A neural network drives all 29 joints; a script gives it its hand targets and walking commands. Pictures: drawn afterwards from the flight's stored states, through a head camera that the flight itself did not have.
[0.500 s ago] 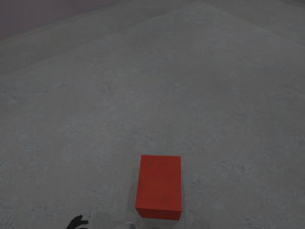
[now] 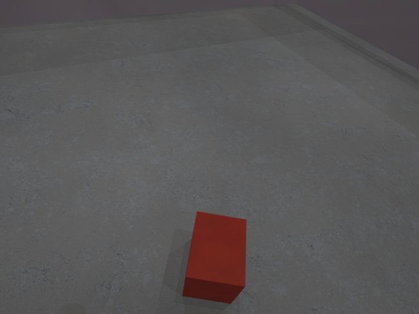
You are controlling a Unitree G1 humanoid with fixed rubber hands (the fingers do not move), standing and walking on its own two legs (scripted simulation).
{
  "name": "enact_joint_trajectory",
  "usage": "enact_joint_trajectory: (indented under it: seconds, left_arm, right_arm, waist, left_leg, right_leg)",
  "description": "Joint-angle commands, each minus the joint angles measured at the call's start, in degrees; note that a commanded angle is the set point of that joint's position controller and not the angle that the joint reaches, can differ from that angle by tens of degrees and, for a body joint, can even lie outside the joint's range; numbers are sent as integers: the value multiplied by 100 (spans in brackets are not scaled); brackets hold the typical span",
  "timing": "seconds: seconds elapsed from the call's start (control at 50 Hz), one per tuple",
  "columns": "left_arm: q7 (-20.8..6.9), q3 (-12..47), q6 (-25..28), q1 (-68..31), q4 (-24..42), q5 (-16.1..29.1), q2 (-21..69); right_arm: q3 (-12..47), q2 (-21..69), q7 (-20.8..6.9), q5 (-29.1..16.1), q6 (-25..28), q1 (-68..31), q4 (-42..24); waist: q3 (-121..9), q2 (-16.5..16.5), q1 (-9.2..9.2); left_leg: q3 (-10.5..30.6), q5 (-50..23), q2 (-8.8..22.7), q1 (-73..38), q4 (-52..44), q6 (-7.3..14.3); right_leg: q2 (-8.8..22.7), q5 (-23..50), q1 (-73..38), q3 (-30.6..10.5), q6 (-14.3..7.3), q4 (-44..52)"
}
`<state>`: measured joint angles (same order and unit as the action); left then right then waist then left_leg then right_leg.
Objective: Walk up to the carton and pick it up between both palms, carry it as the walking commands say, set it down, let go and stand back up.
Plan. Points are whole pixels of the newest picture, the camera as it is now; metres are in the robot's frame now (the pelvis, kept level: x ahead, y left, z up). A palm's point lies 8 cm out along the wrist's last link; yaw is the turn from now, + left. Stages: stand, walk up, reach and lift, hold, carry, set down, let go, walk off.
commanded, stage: walk up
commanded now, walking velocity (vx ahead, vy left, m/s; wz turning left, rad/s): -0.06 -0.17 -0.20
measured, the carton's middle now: (214, 258) +0.47 -0.08 -0.65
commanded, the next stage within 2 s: stand in 0.94 s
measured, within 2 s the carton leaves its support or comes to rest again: neither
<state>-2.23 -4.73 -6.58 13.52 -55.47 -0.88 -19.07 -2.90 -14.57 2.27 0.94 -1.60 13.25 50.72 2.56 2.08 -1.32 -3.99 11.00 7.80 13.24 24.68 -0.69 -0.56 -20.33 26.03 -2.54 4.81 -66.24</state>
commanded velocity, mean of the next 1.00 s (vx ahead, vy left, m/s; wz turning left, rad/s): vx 0.00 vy -0.02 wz -0.03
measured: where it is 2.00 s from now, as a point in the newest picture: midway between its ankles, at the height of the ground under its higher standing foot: outside the picture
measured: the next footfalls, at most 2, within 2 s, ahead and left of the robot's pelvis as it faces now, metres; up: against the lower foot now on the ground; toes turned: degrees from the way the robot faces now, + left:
right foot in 0.22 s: -0.01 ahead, -0.16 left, +0.00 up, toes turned -2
left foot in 0.54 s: +0.03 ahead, +0.09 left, +0.00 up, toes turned -11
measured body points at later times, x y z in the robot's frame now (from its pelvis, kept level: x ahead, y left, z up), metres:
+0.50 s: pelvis -0.02 -0.05 -0.01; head +0.00 -0.07 +0.44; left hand +0.06 +0.17 -0.15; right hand -0.01 -0.29 -0.17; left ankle -0.01 +0.09 -0.74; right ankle -0.04 -0.16 -0.75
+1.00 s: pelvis -0.01 -0.03 -0.01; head -0.01 -0.03 +0.44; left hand -0.01 +0.21 -0.16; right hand +0.00 -0.26 -0.16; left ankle +0.00 +0.09 -0.75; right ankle -0.04 -0.16 -0.75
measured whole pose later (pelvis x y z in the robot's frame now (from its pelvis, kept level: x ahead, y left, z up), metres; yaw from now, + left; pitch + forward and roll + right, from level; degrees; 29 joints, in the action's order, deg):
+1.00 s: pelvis -0.01 -0.03 -0.01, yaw -3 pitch -2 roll +0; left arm 1.5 -0.8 0.1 15.7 -64.5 -0.3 -10.6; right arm -0.9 -8.8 1.3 0.2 0.3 14.2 62.6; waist 1.8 -0.1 -0.9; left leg -3.1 10.9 1.0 8.7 21.2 -0.1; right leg 2.7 -13.2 6.6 2.7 1.5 -21.5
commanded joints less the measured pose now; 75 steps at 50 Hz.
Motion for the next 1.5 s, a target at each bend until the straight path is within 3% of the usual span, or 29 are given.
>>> enact_joint_trajectory:
  seconds: [0.0,0.04,0.06,0.08,0.16,0.18,0.22,0.26,0.3,0.36,0.38,0.42,0.44,0.54,0.58,0.62,0.64,0.66,0.7,0.74,0.84,1.1,1.14,1.3,1.32,1.34,1.38,1.46,1.48]
  left_arm:
    - [55,10,103,-491,477,13,-169]
    - [6,71,132,-266,438,48,-166]
    - [46,52,146,-324,387,5,-198]
    - [26,145,206,-194,358,74,-38]
    - [189,207,434,542,14,78,95]
    - [209,227,591,507,0,-7,-35]
    - [285,160,762,224,179,-64,-595]
    - [314,274,747,-272,109,-56,-311]
    - [339,364,794,-111,186,-34,83]
    - [406,325,869,49,119,50,34]
    - [425,345,878,189,-19,77,162]
    - [431,257,862,329,-72,59,13]
    - [448,288,822,114,-56,78,117]
    - [449,245,745,65,-121,141,311]
    - [416,327,702,126,-218,130,376]
    - [383,312,715,33,-357,68,199]
    - [395,313,717,157,-400,73,208]
    - [385,329,714,214,-412,92,304]
    - [396,346,716,176,-554,88,393]
    - [395,374,716,200,-582,47,416]
    - [398,320,720,140,-705,69,279]
    - [397,298,741,586,-813,65,456]
    - [434,266,744,660,-813,82,383]
    - [430,278,713,685,-806,43,437]
    - [457,531,563,-1325,1204,664,-31]
    - [530,891,92,-3336,3203,906,-86]
    - [529,583,-672,-2957,3068,702,-89]
    - [347,391,-2527,-1031,1902,519,-30]
    - [316,591,-2864,-666,1757,379,216]
  right_arm:
    - [-265,-1001,13,48,102,361,-161]
    - [-316,-1196,-25,37,38,128,-128]
    - [-283,-1075,-35,59,50,-64,-199]
    - [-289,-1042,-67,62,26,-55,-192]
    - [-262,-837,-141,15,13,-326,-97]
    - [-169,-610,-171,-33,-27,-5,160]
    - [-26,12,-171,-59,-114,-12,57]
    - [-53,-280,-275,-60,-195,-227,183]
    - [4,-276,-305,-119,-115,-53,412]
    - [1,-200,-215,-145,-96,336,620]
    - [-32,-182,-178,-134,-38,310,631]
    - [12,-100,-132,-187,46,185,666]
    - [29,-47,-106,-171,44,228,671]
    - [40,-299,-29,-78,190,641,980]
    - [49,-286,-91,-96,152,178,900]
    - [111,-151,-54,-87,139,75,991]
    - [101,-84,-31,-103,148,264,989]
    - [67,-90,-26,-80,155,402,1023]
    - [87,-7,-30,-94,220,436,1101]
    - [62,-77,-64,-95,228,338,940]
    - [92,-146,-74,-96,225,427,1060]
    - [98,19,-27,-53,286,444,1153]
    - [140,61,-43,-59,283,450,1157]
    - [75,-117,-46,-83,231,448,1136]
    - [198,-503,-155,-178,142,-1563,-875]
    - [379,-337,-116,-323,-257,-3278,-1556]
    - [230,-517,-64,-363,-1165,-2653,-1724]
    - [498,-475,-201,-408,-2884,-1060,-1391]
    - [382,-597,-163,-305,-3198,-700,-1428]
  waist:
    - [-10,-1630,393]
    - [-241,-1966,369]
    - [-274,-1480,364]
    - [-308,-1870,353]
    - [-274,-1193,-39]
    - [-480,-608,65]
    - [-172,1661,98]
    - [514,1437,104]
    - [296,825,133]
    - [-120,1185,131]
    - [-147,786,112]
    - [-332,1004,32]
    - [-311,473,140]
    - [-497,-450,187]
    - [45,-1090,22]
    - [439,-1075,-29]
    - [152,-550,69]
    - [40,-1047,89]
    - [85,-338,73]
    - [-23,-578,130]
    - [196,19,96]
    - [151,-418,75]
    - [-71,-95,45]
    - [120,-232,66]
    - [-779,-315,250]
    - [-749,-105,554]
    - [-686,-70,-3]
    - [-549,106,5]
    - [-704,-302,98]
  left_leg:
    - [1064,-530,1192,-544,-1016,901]
    - [890,847,1186,-680,-1160,880]
    - [999,1215,1186,-606,-1261,845]
    - [791,1103,1112,-595,-1156,853]
    - [666,749,876,221,-461,417]
    - [136,524,313,169,211,288]
    - [83,1660,-384,1116,1554,-70]
    - [600,1442,-273,954,1683,8]
    - [497,1152,-381,808,1533,71]
    - [362,1138,-512,726,1430,36]
    - [377,1163,-449,585,1271,21]
    - [267,964,-494,486,785,-79]
    - [247,576,-489,347,360,-37]
    - [821,-1718,175,-923,-800,113]
    - [1044,-629,72,-355,-966,187]
    - [837,-607,-35,-64,-1004,114]
    - [797,-780,-8,-303,-862,84]
    - [767,-302,-75,-168,-954,104]
    - [783,-585,-66,-340,-908,126]
    - [692,-593,-129,-553,-834,155]
    - [792,-457,-108,-491,-789,120]
    - [561,-348,-123,-429,-672,129]
    - [598,-1207,-29,-529,-552,129]
    - [590,-220,-119,-532,-634,116]
    - [-26,1666,-745,1413,560,111]
    - [106,2119,-588,1339,737,56]
    - [137,2178,-598,1539,555,114]
    - [276,1051,-689,1094,904,436]
    - [304,167,-797,882,1030,306]
  right_leg:
    - [135,-359,549,122,23,466]
    - [268,-380,214,334,-43,1390]
    - [258,-455,96,317,-91,1630]
    - [254,-548,-98,410,-98,2146]
    - [283,580,-1719,511,-340,4575]
    - [546,597,-2037,225,-369,5162]
    - [2046,212,-1589,-1566,-700,5853]
    - [1684,-548,-998,-1282,-805,6001]
    - [1336,1003,-1413,-585,-798,5543]
    - [1477,3438,-2180,-213,-1092,4918]
    - [1450,3641,-2098,-170,-1103,4846]
    - [1401,4010,-2460,-101,-1136,4681]
    - [1367,4032,-2431,-78,-1125,4599]
    - [768,1594,-1660,162,-674,4520]
    - [511,860,-1593,271,-494,4758]
    - [653,1168,-1701,73,-617,4757]
    - [680,1364,-1710,34,-638,4802]
    - [700,1093,-1841,40,-621,4809]
    - [687,1279,-1803,90,-561,4828]
    - [708,1314,-1732,84,-549,4902]
    - [661,1211,-1580,130,-526,4966]
    - [742,1415,-1511,191,-515,4837]
    - [712,1962,-1615,225,-464,4661]
    - [651,1269,-1393,213,-498,4810]
    - [109,-746,-97,234,-820,3734]
    - [109,-1005,98,376,-791,3467]
    - [168,-925,-481,425,-664,3480]
    - [256,-335,342,181,-754,3585]
    - [132,565,213,206,-773,3487]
